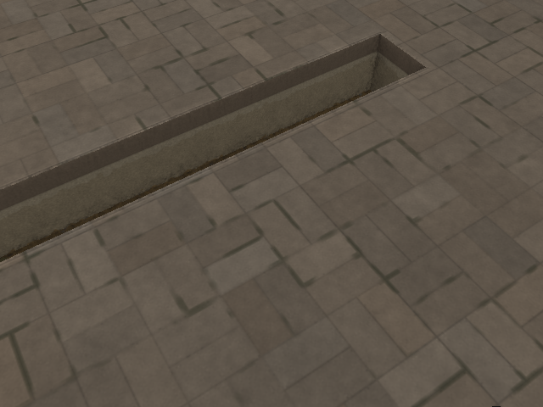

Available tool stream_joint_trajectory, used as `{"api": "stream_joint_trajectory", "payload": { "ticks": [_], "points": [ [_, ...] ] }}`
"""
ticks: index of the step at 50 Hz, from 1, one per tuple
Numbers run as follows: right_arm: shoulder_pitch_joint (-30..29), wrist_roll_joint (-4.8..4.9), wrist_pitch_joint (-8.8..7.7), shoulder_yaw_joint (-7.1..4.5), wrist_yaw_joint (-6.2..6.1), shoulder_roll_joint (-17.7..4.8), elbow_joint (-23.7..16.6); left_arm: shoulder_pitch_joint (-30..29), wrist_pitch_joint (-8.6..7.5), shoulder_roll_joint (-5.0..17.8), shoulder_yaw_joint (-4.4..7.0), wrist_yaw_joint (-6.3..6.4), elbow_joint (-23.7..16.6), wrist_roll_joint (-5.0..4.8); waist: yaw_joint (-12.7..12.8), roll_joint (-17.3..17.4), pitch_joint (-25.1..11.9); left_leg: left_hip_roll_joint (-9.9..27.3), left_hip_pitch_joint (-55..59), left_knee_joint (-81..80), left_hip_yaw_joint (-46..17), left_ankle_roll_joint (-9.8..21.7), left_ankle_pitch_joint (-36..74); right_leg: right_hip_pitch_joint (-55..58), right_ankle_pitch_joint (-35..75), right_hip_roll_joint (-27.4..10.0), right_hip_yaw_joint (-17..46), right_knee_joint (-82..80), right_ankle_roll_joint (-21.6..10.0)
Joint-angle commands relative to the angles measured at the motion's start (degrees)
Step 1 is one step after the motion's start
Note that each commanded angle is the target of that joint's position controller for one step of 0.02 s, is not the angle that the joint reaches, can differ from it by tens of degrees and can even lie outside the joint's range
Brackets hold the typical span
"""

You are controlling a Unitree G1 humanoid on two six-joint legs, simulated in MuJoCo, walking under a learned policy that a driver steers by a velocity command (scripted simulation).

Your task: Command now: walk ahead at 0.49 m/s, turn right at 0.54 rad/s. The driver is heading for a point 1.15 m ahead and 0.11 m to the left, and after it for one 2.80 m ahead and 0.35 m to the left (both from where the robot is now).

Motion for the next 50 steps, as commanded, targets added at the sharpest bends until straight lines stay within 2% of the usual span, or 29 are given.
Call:
{"api": "stream_joint_trajectory", "payload": {
  "ticks": [1,2,5,7,9,12,15,17,18,19,20,21,22,23,24,25,27,28,31,36,40,42,44,45,46,47,48,49,50],
  "points": [
    [6.0,-0.38,0.16,-1.26,-0.02,-4.8,-0.6,-2.0,-0.68,5.8,1.51,-0.17,-5.8,0.59,-3.2,3.5,-4.1,18.1,17.9,-16.4,-21.3,9.5,-2.4,-19.6,6.3,-8.9,0.4,5.5,0.5],
    [6.1,-0.59,0.01,-1.27,0.17,-4.9,0.2,-1.1,-0.33,4.2,1.34,-0.42,-5.8,0.40,-2.3,5.0,-3.4,16.7,14.8,-18.1,-17.7,9.6,-0.6,-17.2,6.9,-9.7,-0.1,3.7,0.4],
    [8.0,0.24,-0.93,-1.82,0.78,-6.2,2.6,-2.8,0.26,1.4,0.54,-0.49,-7.0,0.69,-2.0,4.8,-1.6,16.3,12.8,-21.4,-12.1,12.1,5.5,-18.5,8.3,-10.1,-1.3,-3.1,0.6],
    [8.9,0.47,-0.90,-2.26,0.75,-7.7,3.6,-6.0,-0.08,1.3,0.18,-0.64,-8.5,1.41,-2.3,4.0,-1.2,16.8,14.7,-22.4,-10.0,13.0,8.5,-21.1,12.5,-10.6,-1.7,-9.3,1.0],
    [9.0,0.86,-0.33,-2.35,0.56,-8.5,4.1,-9.4,-0.79,1.3,-0.22,-1.32,-9.5,1.60,-3.1,3.8,-1.0,15.5,15.8,-22.7,-6.6,12.2,10.1,-20.9,19.0,-10.9,-3.6,-17.0,1.1],
    [11.3,1.49,0.66,-2.30,0.33,-9.7,5.2,-15.8,-1.66,0.9,-0.76,-2.25,-11.1,1.30,-5.5,4.7,0.1,13.8,15.3,-21.7,-2.6,10.2,9.4,-16.8,24.9,-9.3,-7.5,-26.8,1.4],
    [15.2,2.30,1.78,-2.15,0.42,-10.5,7.1,-20.6,-2.09,2.2,-0.48,-2.72,-13.6,0.78,-6.5,5.9,1.3,15.9,18.0,-19.7,-5.3,9.4,7.5,-15.2,22.1,-7.9,-8.0,-32.2,1.0],
    [15.1,2.50,2.60,-2.28,0.21,-11.6,7.5,-19.3,-2.62,4.1,0.26,-2.95,-13.9,0.70,-4.5,6.9,0.8,17.2,19.8,-16.6,-7.2,8.3,8.1,-11.5,19.3,-6.6,-8.2,-35.9,-0.1],
    [14.0,2.52,2.98,-2.23,0.05,-12.0,7.4,-15.5,-2.86,5.3,1.02,-2.87,-12.9,0.90,-1.7,6.8,-1.0,16.4,19.2,-12.3,-6.7,7.2,12.4,-5.3,19.7,-5.3,-9.2,-38.4,-0.8],
    [14.1,2.19,3.11,-1.65,-0.05,-10.6,7.3,-7.9,-2.89,7.9,2.56,-2.42,-10.5,1.21,1.9,5.5,-5.8,13.4,16.8,-2.8,-4.5,5.5,18.2,5.9,19.8,-4.3,-9.7,-39.6,-2.1],
    [13.4,0.97,2.81,-0.15,-0.04,-7.0,5.7,2.5,-2.71,12.4,4.15,-1.57,-8.8,2.12,6.3,0.4,-14.2,9.7,6.9,14.3,-1.3,2.8,8.8,21.8,20.3,-13.7,-0.4,-38.7,-5.6],
    [19.5,1.00,1.84,1.83,-0.08,0.2,4.4,5.9,-2.10,17.5,5.00,-1.25,-8.5,3.21,3.3,-14.9,-20.7,0.8,-13.8,34.5,-0.2,-0.6,-22.1,37.4,12.8,-28.0,24.0,-44.6,-12.9],
    [18.9,2.60,1.25,0.51,-0.16,-5.2,5.5,6.6,-2.45,12.4,3.76,-1.62,-8.4,2.95,4.7,-10.3,-20.7,2.0,-18.8,43.7,-8.5,-0.2,-25.5,34.2,7.8,-28.2,30.6,-48.8,-13.5],
    [15.9,3.70,1.22,-0.53,-0.17,-8.0,4.6,3.0,-2.76,9.2,2.72,-1.85,-8.4,2.32,3.4,-8.3,-13.5,4.5,-22.0,45.7,-8.9,0.5,-21.0,28.7,9.7,-26.7,21.8,-49.1,-11.5],
    [13.6,3.19,1.53,-0.64,-0.45,-7.8,4.2,-1.2,-3.00,6.9,1.98,-2.13,-8.7,1.99,1.7,-5.7,-9.9,6.9,-20.6,43.9,-7.9,0.5,-16.0,22.4,13.4,-24.0,14.6,-50.4,-10.0],
    [12.4,2.36,2.09,-0.96,-0.67,-7.3,4.2,-4.7,-3.20,5.0,1.54,-2.38,-8.7,2.01,0.1,-5.0,-6.9,8.4,-18.8,41.3,-7.8,0.2,-12.2,17.1,16.0,-21.6,9.2,-52.5,-8.9],
    [13.7,2.37,3.80,-1.17,-0.43,-5.4,4.6,-7.6,-4.02,3.4,1.42,-2.46,-8.0,2.52,-2.4,-5.6,-4.7,9.7,-13.6,39.0,-7.8,-0.1,-7.6,10.8,20.9,-19.2,1.9,-56.4,-8.1],
    [13.7,2.42,4.42,-1.07,-0.30,-4.3,4.5,-7.7,-4.45,3.6,1.66,-2.31,-7.4,2.64,-3.0,-4.5,-4.0,9.7,-13.3,38.6,-7.8,-0.3,-6.4,9.8,24.2,-19.1,-0.7,-57.4,-8.5],
    [10.8,2.04,5.41,-1.20,-0.27,-3.3,2.8,-6.5,-4.82,4.8,2.38,-1.39,-5.5,2.93,-3.2,-2.1,-1.6,9.6,-17.2,34.5,-9.0,-1.0,-1.2,10.4,29.2,-19.4,-6.5,-59.0,-8.7],
    [2.8,1.56,5.19,-0.77,1.21,-2.1,-0.3,-4.8,-3.96,7.0,3.14,-0.22,-3.6,2.72,-1.0,-1.2,1.3,8.8,-18.8,19.9,-6.2,-0.9,9.7,13.0,28.3,-19.0,-14.1,-60.1,-7.5],
    [-4.6,1.61,5.00,-0.23,2.61,-1.3,-3.8,-1.2,-2.77,8.2,3.66,0.12,-1.8,1.87,1.7,-0.4,3.9,8.4,-20.3,12.7,-2.1,0.7,8.8,18.3,29.0,-20.6,-17.6,-58.8,-6.7],
    [-6.6,1.76,4.99,-0.27,3.27,-1.5,-5.4,-0.4,-1.97,8.8,3.89,0.08,-1.1,1.37,1.9,-0.9,4.3,7.7,-20.3,10.5,-0.2,2.0,5.1,21.5,32.2,-21.3,-19.0,-56.5,-5.9],
    [-6.1,1.89,5.13,-0.80,3.59,-2.5,-6.5,-1.4,-1.21,10.1,4.20,0.18,-1.1,0.89,0.3,-2.2,2.4,5.1,-15.6,9.1,3.0,3.9,-0.2,23.1,46.6,-21.4,-20.8,-51.3,-4.7],
    [-3.9,1.90,5.30,-1.42,3.56,-3.5,-6.5,-2.0,-0.83,11.1,4.43,0.35,-1.3,0.68,-1.4,-3.6,0.1,2.9,-11.1,9.3,4.7,5.1,-3.0,23.4,57.1,-21.3,-21.5,-46.6,-4.1],
    [1.5,2.02,5.40,-2.53,3.45,-5.5,-5.5,-2.8,-0.33,12.0,4.63,0.51,-1.5,0.52,-4.6,-4.1,-3.3,0.2,-3.8,8.9,6.2,6.5,-4.8,22.6,65.2,-20.5,-22.4,-38.4,-3.3],
    [10.4,2.13,5.33,-4.43,2.91,-8.6,-3.3,-4.0,-0.02,12.0,4.45,0.68,-1.8,0.19,-9.6,-3.0,-8.1,-2.5,9.5,4.8,6.5,8.6,-0.8,17.8,64.8,-18.4,-23.7,-26.4,-1.5],
    [18.4,2.09,5.83,-6.55,1.56,-13.8,-1.4,-3.3,-0.46,10.2,3.71,0.92,-2.9,1.28,-12.7,2.8,-12.6,3.2,26.3,2.4,-4.6,11.6,0.6,3.5,46.2,-15.7,-23.5,-8.9,1.6],
    [15.5,1.99,5.21,-6.93,1.25,-19.7,-2.4,2.7,-2.14,0.7,0.94,0.08,-5.9,3.33,-4.2,16.7,-17.1,17.8,43.3,-2.6,-37.3,21.9,-4.7,-21.6,-8.0,-3.7,-16.1,11.1,5.0],
    [18.0,1.32,4.33,-5.71,1.70,-15.5,-3.8,-3.4,-4.68,5.4,1.42,-0.55,-7.4,0.88,-8.8,9.8,-24.2,21.9,45.2,-11.9,-50.2,23.9,-10.9,-27.2,-9.0,-2.8,-3.2,16.2,3.9]
  ]
}}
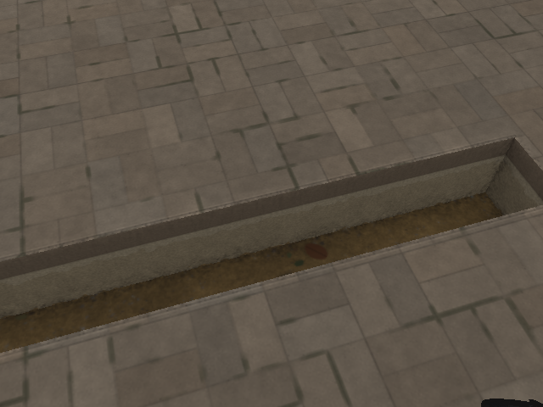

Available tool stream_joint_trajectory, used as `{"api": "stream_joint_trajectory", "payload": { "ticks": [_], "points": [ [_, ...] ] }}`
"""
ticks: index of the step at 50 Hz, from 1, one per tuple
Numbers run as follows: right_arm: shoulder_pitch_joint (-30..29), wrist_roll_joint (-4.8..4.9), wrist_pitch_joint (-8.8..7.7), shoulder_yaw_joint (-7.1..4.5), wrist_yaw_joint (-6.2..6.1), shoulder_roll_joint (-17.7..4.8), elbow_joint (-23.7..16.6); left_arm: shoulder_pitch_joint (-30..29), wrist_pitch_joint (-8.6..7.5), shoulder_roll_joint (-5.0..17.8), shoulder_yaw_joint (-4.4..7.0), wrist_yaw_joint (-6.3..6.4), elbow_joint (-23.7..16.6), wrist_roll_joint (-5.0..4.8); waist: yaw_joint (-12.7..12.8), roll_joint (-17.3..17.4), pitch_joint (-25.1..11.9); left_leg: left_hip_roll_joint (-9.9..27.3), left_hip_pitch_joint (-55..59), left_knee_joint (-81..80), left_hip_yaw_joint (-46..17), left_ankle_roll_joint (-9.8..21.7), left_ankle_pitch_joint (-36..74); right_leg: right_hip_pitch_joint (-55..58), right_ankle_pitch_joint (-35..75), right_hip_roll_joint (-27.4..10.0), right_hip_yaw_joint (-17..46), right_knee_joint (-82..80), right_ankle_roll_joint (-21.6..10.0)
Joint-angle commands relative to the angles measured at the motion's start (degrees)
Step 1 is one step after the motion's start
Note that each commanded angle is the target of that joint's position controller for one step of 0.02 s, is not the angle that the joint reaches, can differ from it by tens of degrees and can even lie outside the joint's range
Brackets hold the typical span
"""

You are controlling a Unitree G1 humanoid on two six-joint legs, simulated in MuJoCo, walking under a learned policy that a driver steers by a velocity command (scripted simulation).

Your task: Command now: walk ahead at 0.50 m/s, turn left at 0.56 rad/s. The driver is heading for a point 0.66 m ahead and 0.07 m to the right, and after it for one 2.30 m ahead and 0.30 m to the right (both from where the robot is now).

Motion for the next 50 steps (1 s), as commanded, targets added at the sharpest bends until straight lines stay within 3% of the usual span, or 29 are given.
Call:
{"api": "stream_joint_trajectory", "payload": {
  "ticks": [1,2,3,4,6,10,14,21,24,25,26,27,28,29,30,31,32,33,35,39,40,42,43,45,46,47,48,49,50],
  "points": [
    [17.1,-0.70,-1.66,-3.49,-0.45,-11.4,0.0,-6.5,-5.00,7.9,0.86,-0.74,-9.9,-2.65,-8.3,4.1,-15.8,19.8,45.8,-22.3,-42.8,14.6,-2.9,-42.2,1.7,3.6,13.8,27.4,-2.8],
    [13.5,-0.16,-1.99,-2.84,-0.49,-9.1,-0.5,-6.8,-5.35,7.3,0.64,-0.30,-9.7,-1.83,-5.7,0.6,-11.1,17.0,37.2,-21.8,-34.9,12.3,2.0,-40.0,6.8,1.0,13.7,22.4,-3.6],
    [9.4,-0.28,-1.85,-2.16,-0.62,-6.9,-1.5,-6.2,-5.13,7.6,1.00,0.20,-8.8,-0.27,-3.2,-0.3,-8.1,14.3,29.1,-21.9,-29.1,10.6,7.8,-36.0,9.5,-0.7,13.6,18.0,-3.3],
    [7.1,-1.01,-1.76,-1.68,-0.92,-5.6,-2.6,-4.7,-4.37,8.1,1.49,0.16,-8.4,0.40,-1.3,0.5,-7.4,12.4,23.9,-23.1,-25.6,10.0,11.5,-31.8,11.8,-2.0,14.1,15.3,-3.1],
    [6.8,-1.45,-2.00,-1.80,-1.46,-6.1,-2.8,-2.9,-2.83,6.7,1.40,-0.06,-8.0,0.79,0.1,0.7,-7.4,11.4,19.4,-24.7,-21.7,10.3,17.9,-28.6,14.2,-2.1,12.7,11.6,-1.7],
    [11.3,-1.30,-2.23,-1.53,-2.67,-6.3,-0.1,-7.3,-1.46,4.0,0.24,-0.09,-8.6,0.71,-2.1,2.1,-5.1,9.8,19.4,-26.0,-13.8,8.2,25.8,-31.9,25.9,-2.4,10.9,0.6,-0.2],
    [13.7,-1.46,-2.04,-1.24,-3.14,-7.1,1.6,-12.6,-1.71,2.9,-0.58,-1.28,-9.3,0.16,-5.1,3.0,-3.3,9.6,22.5,-26.0,-9.9,4.6,22.6,-31.6,38.6,-1.0,9.9,-12.0,-2.3],
    [16.2,-1.36,-0.92,-1.43,-3.58,-8.4,4.9,-19.1,-1.95,2.9,-1.22,-4.17,-12.8,-0.85,-7.4,1.8,1.1,15.7,34.7,-23.6,-8.0,4.2,25.5,-38.0,30.3,2.4,9.6,-19.0,-6.0],
    [14.4,-0.98,0.50,-1.61,-4.34,-9.7,4.4,-14.5,-1.90,4.5,-0.48,-5.08,-12.6,-0.35,-4.4,3.7,-3.0,14.9,36.5,-16.0,-4.7,1.9,47.5,-28.5,23.2,6.5,5.2,-20.3,-8.4],
    [13.4,-1.01,0.89,-1.86,-4.54,-10.7,4.0,-9.1,-1.83,6.5,0.53,-4.78,-11.6,-0.22,-1.5,4.4,-6.5,13.7,35.8,-9.1,-3.3,1.0,55.0,-20.9,21.9,8.5,3.9,-20.4,-9.4],
    [11.5,-0.64,1.10,-1.61,-4.71,-10.8,3.6,-0.7,-1.75,8.5,1.69,-4.23,-9.7,-0.19,3.5,3.3,-10.5,11.3,30.7,2.7,-0.8,-0.9,53.4,-8.4,26.4,9.4,4.4,-23.9,-11.3],
    [12.6,-1.85,0.60,-0.67,-4.92,-8.4,2.4,7.7,-1.36,13.0,2.81,-3.37,-8.7,-0.06,5.9,-4.4,-17.0,7.8,17.6,22.3,1.4,-3.4,32.2,8.0,29.3,-1.4,20.8,-24.8,-15.9],
    [19.6,-2.99,-0.96,1.51,-3.57,-0.9,0.7,8.2,-1.86,15.0,2.69,-3.76,-8.4,-0.44,-0.1,-16.5,-22.4,-4.6,-6.1,40.2,-4.7,-6.8,-21.6,25.4,22.7,-13.9,52.5,-30.8,-27.1],
    [15.2,-1.01,-2.71,0.79,-2.56,-6.0,0.6,10.0,-1.46,10.1,2.03,-3.75,-7.8,-1.27,4.2,-10.2,-21.4,-1.6,-13.4,43.2,-11.9,-6.2,-21.2,26.3,11.1,-12.7,53.6,-34.9,-25.8],
    [9.9,0.84,-3.89,0.39,-2.04,-7.8,-1.5,6.4,-1.09,8.3,1.57,-3.30,-8.7,-1.06,4.3,-7.7,-12.5,1.3,-17.2,40.4,-11.2,-5.4,-16.5,19.2,9.6,-11.2,45.9,-36.4,-23.1],
    [7.0,0.02,-4.58,0.51,-2.25,-7.6,-2.2,2.7,-0.75,7.4,1.18,-2.98,-9.9,-0.53,2.5,-1.6,-7.6,3.5,-15.3,35.1,-10.4,-5.3,-12.0,10.3,13.2,-8.6,40.5,-37.4,-21.4],
    [6.3,-1.56,-4.59,0.05,-2.57,-7.9,-2.2,-0.2,-0.54,6.5,0.78,-2.75,-10.8,-0.02,0.6,-0.2,-4.7,4.9,-12.6,30.1,-9.7,-6.0,-9.0,3.6,18.8,-6.2,36.2,-38.3,-20.4],
    [7.8,-2.18,-4.02,-0.16,-2.69,-7.8,-2.3,-1.6,-0.45,5.8,0.34,-2.52,-11.9,0.74,-1.4,-1.3,-4.7,5.8,-8.7,28.0,-9.6,-6.8,-7.4,-0.8,24.3,-4.7,33.8,-39.4,-20.3],
    [10.4,-2.37,-2.88,-0.26,-3.27,-6.8,-2.2,-2.4,-0.39,6.5,0.60,-2.26,-12.4,0.61,-3.3,-3.7,-4.8,6.2,-5.5,22.5,-8.4,-8.7,-7.6,-5.6,30.9,-3.1,30.3,-40.0,-20.5],
    [2.9,-2.86,-1.97,0.71,-4.38,-3.7,-4.2,-0.1,0.01,9.1,1.59,-1.11,-11.5,-0.01,-1.3,-4.7,-3.0,4.2,-2.8,7.4,-6.5,-9.7,6.1,-11.9,32.5,1.0,24.9,-39.7,-17.3],
    [0.3,-3.66,-2.26,0.78,-3.95,-3.2,-5.1,0.7,0.49,9.1,1.65,-0.53,-11.3,-0.07,-0.4,-4.5,-3.5,2.7,-1.8,4.2,-6.3,-9.4,10.4,-11.4,38.5,2.0,24.2,-37.4,-16.1],
    [1.3,-3.46,-2.18,0.80,-3.42,-1.4,-5.6,0.4,2.15,8.8,1.92,-0.04,-11.3,1.13,-1.4,-7.4,-8.0,-2.1,8.6,5.7,-3.4,-9.9,15.8,-15.3,51.0,4.7,21.3,-32.1,-14.4],
    [4.2,-3.49,-2.08,0.07,-3.31,-2.6,-4.6,-2.1,2.80,9.0,1.92,0.24,-13.0,2.07,-3.4,-6.6,-10.7,-4.2,15.7,13.5,-1.1,-10.7,19.1,-19.6,55.6,4.8,21.2,-29.4,-13.9],
    [7.0,-3.13,-1.77,-0.40,-3.40,-3.2,-4.7,-5.6,3.90,6.8,1.44,0.47,-15.6,0.64,-6.0,-6.5,-10.1,-4.1,16.9,12.2,-1.6,-11.2,11.7,-18.4,56.6,5.0,23.8,-25.4,-12.7],
    [5.8,-2.49,-1.97,-0.10,-3.20,-3.1,-6.2,-6.0,4.06,5.3,1.03,0.35,-16.5,-0.88,-5.8,-8.2,-6.8,-2.2,10.9,-2.2,-5.1,-9.6,3.0,-10.6,54.3,4.8,27.6,-23.1,-11.3],
    [7.2,-3.03,-2.78,-0.59,-3.00,-4.8,-6.1,-7.4,4.06,6.0,0.97,0.61,-17.4,-1.03,-7.7,-7.9,-6.6,-1.4,12.6,-11.7,-5.5,-7.9,8.9,-5.9,54.4,5.2,29.0,-17.9,-9.8],
    [10.8,-3.78,-3.10,-1.33,-3.07,-8.0,-5.9,-8.6,3.84,4.4,0.28,0.89,-18.9,-0.43,-9.1,-4.9,-11.4,6.3,19.4,-17.6,-11.2,-4.3,23.6,-4.3,43.6,6.9,27.2,-6.5,-7.1],
    [10.4,-4.16,-2.57,-2.06,-3.21,-12.4,-6.1,4.6,4.32,-0.6,-0.60,1.12,-17.4,0.90,-1.0,15.8,-18.2,21.8,37.2,-9.0,-28.4,5.6,56.2,-18.5,-2.9,14.9,24.2,8.8,-3.6],
    [12.2,-3.40,-1.66,-1.25,-2.65,-8.8,-5.9,12.5,3.92,3.1,-0.04,0.70,-14.8,0.40,-0.2,17.9,-20.9,27.6,38.3,-10.0,-40.1,12.9,56.4,-26.5,-14.7,15.4,25.3,21.7,-1.2]
  ]
}}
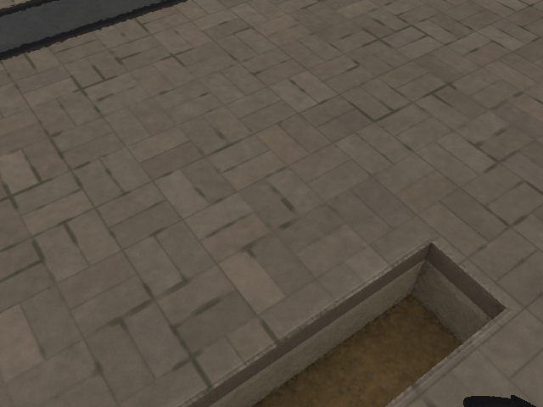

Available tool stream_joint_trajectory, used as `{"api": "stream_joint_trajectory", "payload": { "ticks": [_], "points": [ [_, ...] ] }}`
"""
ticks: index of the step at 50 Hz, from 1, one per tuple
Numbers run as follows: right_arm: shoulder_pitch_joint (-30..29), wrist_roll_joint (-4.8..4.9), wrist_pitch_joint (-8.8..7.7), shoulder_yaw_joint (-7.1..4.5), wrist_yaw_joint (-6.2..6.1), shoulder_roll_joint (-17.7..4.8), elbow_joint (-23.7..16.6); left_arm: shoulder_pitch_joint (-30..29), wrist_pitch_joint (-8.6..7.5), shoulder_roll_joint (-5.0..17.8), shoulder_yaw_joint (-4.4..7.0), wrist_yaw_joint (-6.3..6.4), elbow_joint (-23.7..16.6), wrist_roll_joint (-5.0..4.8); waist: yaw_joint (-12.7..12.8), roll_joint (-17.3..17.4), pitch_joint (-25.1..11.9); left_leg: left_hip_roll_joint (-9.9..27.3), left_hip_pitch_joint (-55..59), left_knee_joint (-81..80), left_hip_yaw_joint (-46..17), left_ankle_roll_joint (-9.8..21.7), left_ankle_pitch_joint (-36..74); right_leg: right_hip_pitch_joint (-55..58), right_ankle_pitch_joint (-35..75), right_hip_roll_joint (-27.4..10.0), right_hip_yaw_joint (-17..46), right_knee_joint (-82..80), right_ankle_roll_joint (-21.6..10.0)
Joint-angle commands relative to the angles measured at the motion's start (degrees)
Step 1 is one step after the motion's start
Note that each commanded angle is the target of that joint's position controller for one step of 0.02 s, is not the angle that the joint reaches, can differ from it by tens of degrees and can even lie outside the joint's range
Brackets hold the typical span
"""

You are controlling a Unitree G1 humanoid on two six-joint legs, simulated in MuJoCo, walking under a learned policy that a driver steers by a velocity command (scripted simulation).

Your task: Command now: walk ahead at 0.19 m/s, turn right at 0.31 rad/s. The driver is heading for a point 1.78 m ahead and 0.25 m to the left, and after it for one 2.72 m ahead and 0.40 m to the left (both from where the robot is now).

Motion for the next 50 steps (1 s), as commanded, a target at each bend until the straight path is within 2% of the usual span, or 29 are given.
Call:
{"api": "stream_joint_trajectory", "payload": {
  "ticks": [1,2,3,4,5,8,10,11,12,13,14,15,16,17,21,28,32,34,37,40,42,43,44,45,46,47,48,49,50],
  "points": [
    [8.5,1.13,0.44,-2.93,0.73,-9.7,-2.2,10.2,-0.66,6.2,1.28,0.00,-2.2,-1.11,0.5,12.4,-11.8,27.2,26.1,-7.7,-34.2,19.8,50.4,-20.6,-10.7,-1.5,2.5,34.1,5.1],
    [6.6,1.42,0.72,-1.60,1.07,-5.5,-2.4,2.7,0.44,7.3,1.43,0.62,-2.7,-0.86,-1.2,5.6,-7.3,22.4,20.9,-9.2,-26.8,17.0,41.8,-20.5,-6.2,-3.7,-1.0,34.0,6.1],
    [4.5,1.38,0.90,-0.53,1.29,-3.6,-2.6,-0.7,1.56,6.7,1.22,0.89,-3.7,-0.17,-1.1,3.8,-4.3,19.7,16.3,-10.2,-21.9,15.4,39.8,-19.3,-3.9,-4.7,-1.1,32.2,6.5],
    [2.7,1.15,1.12,0.08,1.21,-3.0,-2.2,-1.7,2.48,4.6,0.73,0.72,-4.4,0.02,0.3,4.4,-3.2,17.3,13.2,-11.3,-18.6,14.0,35.9,-16.8,-2.4,-6.6,-1.3,28.5,6.6],
    [1.3,0.94,1.49,0.35,1.09,-2.9,-1.8,-2.3,2.93,2.4,-0.05,0.31,-4.8,-0.45,1.5,5.5,-2.2,15.0,11.0,-12.9,-15.6,12.4,31.3,-14.1,-2.2,-8.1,-2.6,21.8,6.6],
    [0.3,0.93,3.06,0.00,0.76,-4.6,-0.6,-7.3,2.62,-2.6,-2.08,0.18,-6.0,-0.25,0.5,8.9,-4.1,10.5,11.2,-14.1,-8.2,10.3,32.7,-3.6,-1.1,-9.9,-9.0,-3.7,7.5],
    [2.1,1.56,4.07,-0.31,0.68,-5.7,0.6,-5.9,2.51,-1.4,-1.87,0.08,-4.1,-0.23,0.1,10.1,-6.9,10.6,13.5,-12.7,-8.0,10.4,31.3,2.8,11.6,-9.5,-10.9,-15.5,7.3],
    [2.2,2.04,4.34,-0.14,0.86,-5.6,0.8,-4.6,2.65,-0.5,-1.58,-0.10,-3.3,0.11,0.8,9.5,-7.4,10.6,13.0,-12.5,-8.4,9.8,26.9,6.5,18.4,-9.0,-11.5,-21.3,6.5],
    [3.3,2.54,4.32,0.06,1.09,-5.5,1.1,-5.1,2.97,0.4,-1.52,-0.27,-3.5,0.94,1.0,8.5,-7.2,9.9,12.0,-13.6,-9.0,8.1,18.2,8.9,21.7,-9.1,-10.7,-25.1,5.3],
    [3.6,2.44,4.06,0.13,1.36,-5.6,1.3,-6.2,3.31,2.0,-1.40,-0.35,-4.6,2.03,0.8,6.5,-6.7,9.1,9.6,-14.3,-9.1,5.5,8.0,11.1,25.0,-11.0,-8.6,-25.3,3.9],
    [3.1,1.80,3.82,0.04,1.48,-6.0,1.1,-7.8,3.59,4.0,-1.22,-0.36,-6.1,2.52,-0.1,4.0,-5.4,6.9,7.4,-13.0,-7.6,3.6,0.1,11.2,29.2,-13.3,-7.0,-24.6,2.0],
    [5.3,1.33,3.79,0.51,1.26,-4.0,1.2,-9.7,3.47,6.5,-0.47,-0.46,-5.6,2.21,-2.8,-3.2,-3.7,3.3,8.2,-14.1,-3.7,1.7,-5.9,5.0,19.8,-13.1,-6.7,-23.4,-0.7],
    [2.9,0.74,3.91,0.73,0.96,-3.9,0.9,-11.3,2.98,4.5,-0.68,-0.69,-6.8,1.78,-1.3,-4.1,-1.3,2.4,10.7,-11.2,-1.9,0.3,-4.1,0.4,15.2,-12.4,-6.2,-25.3,-1.3],
    [2.5,0.46,4.05,0.72,0.50,-3.8,0.9,-11.5,2.56,2.3,-1.43,-0.47,-6.2,2.30,-1.7,-4.5,-1.7,2.5,12.5,-10.5,-1.4,-0.1,-0.4,-0.3,16.2,-12.5,-5.7,-26.7,-0.7],
    [3.8,0.93,4.37,0.66,-0.56,-3.9,1.3,-8.9,1.27,1.9,-1.51,0.33,-4.9,1.40,-1.6,-2.3,-2.8,3.3,14.0,-8.7,-1.3,-0.2,8.2,2.8,28.5,-11.5,-6.1,-25.3,0.3],
    [3.7,1.26,4.93,0.82,-0.72,-4.0,2.0,-7.3,1.48,1.4,-1.55,0.75,-3.1,1.34,-1.7,0.3,-2.8,4.1,15.1,-9.5,-2.0,-1.3,10.4,5.3,31.6,-10.8,-6.7,-26.4,0.0],
    [0.8,2.36,5.11,0.00,-1.15,-7.3,-0.3,-6.6,2.27,4.9,0.00,2.17,-3.6,1.18,-0.4,0.5,-2.7,3.3,9.2,-5.8,-2.9,-0.7,13.3,8.7,33.4,-10.8,-8.5,-24.3,-0.7],
    [1.0,2.60,5.41,-0.30,-1.39,-7.4,-1.2,-5.3,2.96,5.3,0.49,2.79,-3.7,1.10,-0.2,-0.4,-3.6,2.5,5.9,-2.5,-2.7,-0.7,13.1,9.7,33.9,-12.2,-8.4,-23.5,-2.3],
    [2.3,2.42,5.82,-0.90,-1.29,-7.4,-2.3,-4.3,3.75,6.3,1.24,3.34,-4.4,1.34,-0.1,-3.4,-3.6,1.1,1.8,3.6,-1.7,-1.3,9.6,8.5,33.7,-17.1,-5.7,-24.0,-5.6],
    [5.0,2.11,6.22,-1.46,-0.37,-6.4,-2.6,-8.4,3.47,6.9,1.45,3.79,-5.9,1.15,-1.7,-8.3,-4.2,0.3,2.7,13.2,1.3,-1.0,-6.4,2.7,37.6,-23.4,-3.6,-23.6,-9.1],
    [7.3,2.40,6.26,-1.66,0.14,-5.8,-2.8,-11.2,3.02,7.1,1.53,4.00,-6.4,0.30,-3.3,-7.4,-3.3,1.1,5.4,9.6,1.4,1.1,-5.8,-1.1,35.1,-23.0,-6.3,-19.9,-7.1],
    [8.6,2.35,6.14,-2.03,0.29,-6.5,-2.6,-10.9,2.86,6.6,1.55,4.04,-6.2,-0.10,-3.7,-4.1,-2.6,1.7,8.4,2.7,-1.6,2.9,1.3,-4.0,30.0,-20.4,-9.2,-14.2,-4.1],
    [9.2,1.94,5.79,-3.79,-0.11,-12.9,-3.6,-8.1,2.62,4.4,1.24,3.95,-7.1,0.74,-1.4,11.7,-2.7,10.1,13.4,-7.1,-18.1,7.3,19.3,-12.0,17.6,-13.1,-16.5,1.1,1.5],
    [12.1,0.83,5.17,-4.20,0.21,-16.5,-4.3,-14.1,1.98,3.1,0.51,3.91,-10.4,1.42,-4.7,21.4,-4.3,19.9,19.2,-15.7,-39.0,18.1,26.8,-25.6,-7.8,-3.7,-13.3,15.5,4.2],
    [12.6,-1.00,3.90,-3.43,0.38,-15.2,-4.6,-13.3,1.27,4.6,0.99,3.79,-9.3,0.75,-5.0,14.4,-7.6,21.9,19.3,-16.1,-40.3,20.7,20.9,-27.2,-8.3,-5.2,-5.4,26.7,4.3],
    [9.4,0.04,3.55,-3.17,-0.08,-13.8,-4.8,-11.2,1.12,6.2,1.49,3.42,-8.0,0.25,-2.6,8.5,-5.9,19.4,17.4,-15.6,-35.0,18.3,11.4,-28.4,-2.8,-6.8,-4.9,31.2,3.9],
    [6.7,2.00,3.96,-3.01,-0.79,-13.2,-5.2,-9.4,1.17,6.6,1.72,3.22,-7.1,0.50,-1.1,5.1,-4.0,16.8,14.5,-16.5,-30.5,15.5,2.0,-27.9,2.8,-8.4,-5.5,30.8,3.9],
    [5.0,3.42,4.60,-2.90,-1.36,-13.2,-5.3,-8.5,1.16,7.2,2.15,3.03,-6.7,0.94,-0.3,4.5,-2.7,14.8,12.3,-18.0,-28.4,13.5,-7.4,-27.0,7.4,-10.3,-5.6,28.5,4.1],
    [4.3,3.85,4.96,-2.71,-1.68,-12.8,-5.4,-7.7,0.98,6.6,2.11,2.51,-7.0,1.04,0.3,5.4,-2.2,12.2,10.2,-19.5,-26.7,12.2,-13.7,-24.9,10.3,-11.0,-6.5,25.6,4.2]
  ]
}}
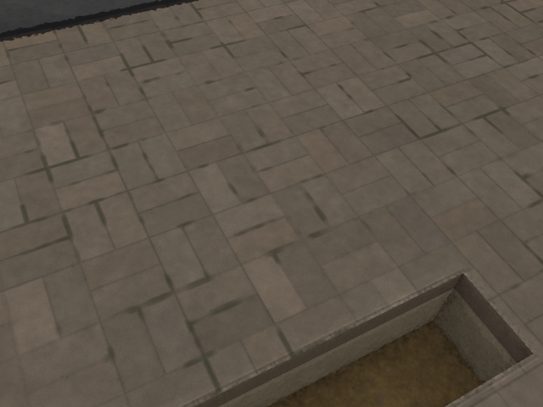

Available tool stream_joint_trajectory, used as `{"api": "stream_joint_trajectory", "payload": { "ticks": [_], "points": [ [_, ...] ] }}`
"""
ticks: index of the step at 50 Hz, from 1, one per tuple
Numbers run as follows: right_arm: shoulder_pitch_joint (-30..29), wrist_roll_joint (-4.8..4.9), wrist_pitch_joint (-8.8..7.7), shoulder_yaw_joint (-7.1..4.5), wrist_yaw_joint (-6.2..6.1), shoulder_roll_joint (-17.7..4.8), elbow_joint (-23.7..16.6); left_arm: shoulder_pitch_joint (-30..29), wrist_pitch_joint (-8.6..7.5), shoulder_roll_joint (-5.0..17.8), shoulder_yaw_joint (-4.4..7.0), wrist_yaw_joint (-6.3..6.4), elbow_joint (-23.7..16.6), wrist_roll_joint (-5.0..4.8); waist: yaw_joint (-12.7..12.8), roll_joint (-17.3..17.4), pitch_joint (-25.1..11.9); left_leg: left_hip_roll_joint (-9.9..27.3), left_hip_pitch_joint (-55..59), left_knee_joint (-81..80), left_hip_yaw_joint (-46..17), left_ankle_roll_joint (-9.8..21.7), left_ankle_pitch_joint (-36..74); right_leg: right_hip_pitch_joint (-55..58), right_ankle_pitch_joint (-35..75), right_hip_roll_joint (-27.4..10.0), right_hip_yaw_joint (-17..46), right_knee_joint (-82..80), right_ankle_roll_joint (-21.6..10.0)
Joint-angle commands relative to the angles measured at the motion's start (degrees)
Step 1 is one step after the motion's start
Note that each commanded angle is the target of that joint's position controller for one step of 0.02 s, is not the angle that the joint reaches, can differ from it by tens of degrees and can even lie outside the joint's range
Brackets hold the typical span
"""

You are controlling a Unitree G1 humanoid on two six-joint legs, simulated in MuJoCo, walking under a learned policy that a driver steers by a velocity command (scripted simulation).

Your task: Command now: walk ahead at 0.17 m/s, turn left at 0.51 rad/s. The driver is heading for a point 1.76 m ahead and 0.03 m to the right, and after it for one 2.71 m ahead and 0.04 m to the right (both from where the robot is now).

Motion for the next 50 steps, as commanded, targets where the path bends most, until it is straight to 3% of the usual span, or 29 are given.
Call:
{"api": "stream_joint_trajectory", "payload": {
  "ticks": [1,6,9,12,14,15,16,17,18,20,24,25,29,31,32,34,37,38,39,40,41,43,44,45,46,47,48,49,50],
  "points": [
    [-3.9,1.41,-0.39,-3.12,-1.38,-10.6,-5.3,-0.1,-1.72,5.0,1.53,-1.11,-5.4,0.08,2.1,7.8,-2.4,11.9,6.2,-21.0,-22.3,9.9,-13.1,-7.7,7.8,-3.6,1.7,-0.5,0.5],
    [0.8,0.90,-0.11,-3.91,-2.56,-10.8,-2.9,-4.8,-4.50,2.1,-0.10,-2.63,-7.0,-0.42,-1.5,9.9,-2.1,10.7,8.9,-21.4,-20.8,10.6,-10.5,-1.4,6.2,-2.2,-0.3,-23.9,1.9],
    [0.3,1.04,0.53,-4.18,-1.85,-12.1,-2.7,-3.7,-6.16,2.6,-0.01,-4.74,-6.3,-0.92,-2.3,10.5,-2.2,10.9,6.6,-20.7,-22.4,11.3,-12.4,5.2,6.4,-0.6,-1.7,-32.7,1.1],
    [-0.9,0.83,1.20,-3.61,-1.13,-11.5,-1.9,-0.2,-7.66,2.3,0.29,-6.12,-5.1,-0.92,-0.2,11.8,-3.1,10.2,2.9,-19.0,-22.5,9.9,-14.9,15.5,10.1,-0.3,-3.1,-40.3,-1.6],
    [-1.1,0.46,1.22,-2.28,-0.80,-8.2,-1.6,4.4,-8.06,1.7,0.62,-6.26,-3.7,-0.28,2.6,9.5,-3.6,7.8,-2.4,-15.1,-21.0,6.6,-16.5,26.5,12.1,-1.6,-3.6,-46.9,-3.6],
    [-2.3,0.10,0.95,-1.48,-0.65,-5.6,-2.1,10.4,-8.13,3.2,1.18,-6.10,-2.4,0.24,4.9,3.9,-4.2,4.4,-8.4,-3.9,-16.8,3.4,-15.8,33.8,7.0,-8.0,3.6,-50.8,-5.6],
    [-2.6,0.35,0.13,-0.91,-0.75,-3.1,-3.7,16.5,-7.92,8.8,2.37,-6.10,-0.7,1.45,5.2,-7.4,-4.6,-3.1,-20.8,12.0,-6.7,-0.2,-16.3,39.7,-11.3,-18.0,22.5,-58.2,-11.8],
    [-5.6,1.07,-1.22,-2.16,-1.23,-6.9,-5.4,17.3,-8.22,12.1,3.62,-6.36,0.2,0.95,5.3,-9.4,1.8,-1.1,-30.0,21.4,-6.1,-1.1,-17.0,34.2,-24.7,-24.7,38.3,-63.6,-17.6],
    [-5.7,1.30,-2.34,-3.27,-1.44,-9.8,-4.2,14.1,-8.65,9.1,2.78,-5.92,-0.4,-0.43,3.8,-5.2,6.1,1.1,-31.3,24.4,-8.7,-1.4,-10.8,31.5,-21.4,-23.3,35.4,-63.9,-17.4],
    [-2.2,0.80,-2.85,-3.96,-1.25,-10.4,-1.0,9.3,-8.75,6.0,1.72,-5.07,-0.7,-1.11,0.9,-5.0,5.2,3.0,-27.1,24.6,-6.7,-2.3,-2.9,29.4,-7.7,-17.7,23.9,-63.8,-14.5],
    [-0.8,-0.49,-3.76,-2.74,-0.08,-5.5,2.6,11.5,-8.69,5.0,1.11,-4.69,1.2,0.31,1.1,-3.3,-0.1,3.5,-16.7,30.8,2.0,-4.4,9.6,23.4,13.6,-13.0,9.4,-64.5,-15.6],
    [1.3,-0.52,-4.10,-2.90,0.55,-5.3,3.7,13.8,-9.11,5.3,1.32,-4.81,2.7,0.41,1.0,-3.3,-1.0,4.9,-17.4,34.8,1.2,-4.1,11.7,24.9,17.5,-14.6,10.7,-63.0,-16.7],
    [-7.9,-0.06,-5.10,-2.81,0.84,-4.9,0.8,21.2,-9.43,4.2,0.61,-3.77,6.2,-1.71,4.7,-4.8,2.1,7.2,-32.0,30.9,1.6,-3.1,10.8,37.4,25.3,-16.1,9.8,-60.3,-16.9],
    [-17.3,2.03,-5.73,-4.09,1.67,-7.3,-2.6,28.0,-10.62,5.1,1.06,-3.12,9.2,-2.01,6.8,-7.0,5.3,9.0,-43.6,24.0,-1.8,-3.2,8.5,48.4,22.1,-19.0,12.1,-59.6,-15.5],
    [-18.7,2.10,-6.11,-3.99,2.24,-6.8,-3.1,30.1,-10.63,5.2,1.10,-2.81,10.5,-2.08,7.4,-6.4,5.7,9.2,-47.8,21.6,-2.5,-3.0,8.3,52.2,23.3,-20.1,12.7,-58.2,-15.3],
    [-22.9,1.98,-6.57,-3.07,2.40,-4.2,-3.8,33.5,-9.80,6.8,1.44,-0.99,12.2,-1.30,8.6,-7.8,8.6,8.1,-49.6,17.5,-0.3,-4.6,11.6,50.5,20.1,-20.5,12.2,-61.4,-15.6],
    [-24.2,2.37,-7.10,-2.84,3.36,-4.2,-5.3,35.2,-8.55,5.9,0.43,0.19,14.4,-2.33,7.8,-5.5,11.1,8.8,-53.8,15.0,-1.4,-3.1,11.7,51.5,19.3,-21.7,13.5,-61.2,-14.1],
    [-27.0,2.58,-7.60,-2.03,3.47,-2.5,-6.8,35.7,-7.88,5.1,0.28,0.19,15.0,-3.47,8.4,-3.3,12.2,6.4,-53.9,12.4,3.9,-3.7,11.1,51.1,20.9,-19.4,12.0,-63.2,-13.4],
    [-27.2,2.40,-8.24,1.05,5.23,2.8,-7.4,27.4,-6.34,3.5,-0.76,0.14,12.3,-4.03,6.8,1.8,12.8,6.4,-33.6,0.2,6.2,-3.7,22.0,31.7,16.5,-15.7,5.7,-67.1,-12.4],
    [-27.1,2.39,-7.65,1.11,6.05,3.6,-7.4,27.5,-5.61,3.9,-0.73,0.48,13.0,-4.03,6.3,1.3,11.3,4.2,-15.6,-2.2,6.7,-4.0,32.6,21.3,14.9,-14.9,2.2,-70.8,-11.7],
    [-25.8,2.91,-7.44,0.41,6.39,1.7,-6.0,25.4,-6.81,6.7,-0.45,0.10,11.5,-5.06,6.0,-0.6,9.1,3.0,-8.0,-0.6,7.4,-4.3,33.7,19.5,15.2,-15.8,2.1,-72.6,-12.2],
    [-22.2,1.80,-7.56,-1.03,5.24,-3.1,-5.5,21.2,-8.27,10.1,0.69,-0.40,11.6,-4.73,1.6,-6.4,7.5,3.3,-4.2,1.4,5.3,-2.5,29.2,24.1,27.6,-14.8,-1.8,-69.2,-9.8],
    [-20.8,1.75,-8.07,-1.47,4.37,-4.6,-5.4,22.0,-8.46,10.4,1.00,-0.87,11.5,-4.70,0.8,-8.5,5.0,2.1,-2.0,0.0,6.2,-1.0,22.6,29.2,44.0,-16.1,-1.8,-63.4,-9.3],
    [-15.5,2.15,-8.34,-2.73,3.20,-7.0,-4.3,23.1,-7.70,10.1,0.93,-1.20,13.3,-2.22,-3.6,-12.5,0.4,1.0,3.7,-0.4,7.4,1.2,14.1,31.8,60.9,-16.9,-1.6,-52.2,-7.7],
    [-4.0,0.75,-7.37,-3.63,2.20,-9.3,-1.5,24.5,-7.17,8.5,0.04,-1.57,13.7,0.30,-9.2,-14.9,-8.7,3.2,20.8,2.0,5.0,3.2,10.4,25.8,65.2,-15.0,-1.5,-35.6,-5.4],
    [9.0,-1.90,-7.44,-5.65,1.93,-16.3,2.4,31.8,-8.19,-2.4,-3.06,-2.85,10.5,-0.21,-7.7,1.4,-26.0,20.6,56.2,6.5,-16.8,13.7,6.5,-3.2,42.6,-9.3,-1.0,-5.8,-2.8],
    [10.9,-1.23,-7.52,-5.43,3.34,-16.4,3.9,34.3,-9.68,-4.1,-4.04,-3.93,10.2,-2.03,-4.9,17.6,-42.3,26.9,55.8,-7.0,-39.5,13.0,-5.4,-2.5,0.4,-2.7,8.2,3.6,-3.6],
    [7.9,-1.30,-6.65,-3.73,2.84,-10.6,3.9,26.6,-9.94,0.6,-2.08,-4.20,9.5,-4.89,-5.6,14.9,-32.6,25.1,46.9,-11.0,-35.7,9.0,-6.8,-7.1,-0.3,-4.3,9.3,6.7,-4.4],
    [4.9,-0.89,-6.22,-3.26,2.33,-8.9,5.2,22.1,-10.40,1.3,-1.99,-4.12,9.0,-6.12,-3.8,10.2,-21.5,22.7,36.0,-13.1,-28.2,8.4,-1.3,-8.5,2.5,-5.7,6.1,5.6,-5.0]
  ]
}}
